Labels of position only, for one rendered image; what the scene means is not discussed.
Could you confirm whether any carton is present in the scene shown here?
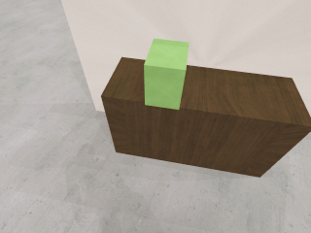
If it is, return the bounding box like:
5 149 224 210
144 38 190 110

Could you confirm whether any pedestal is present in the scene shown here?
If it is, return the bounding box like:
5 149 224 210
101 57 311 178

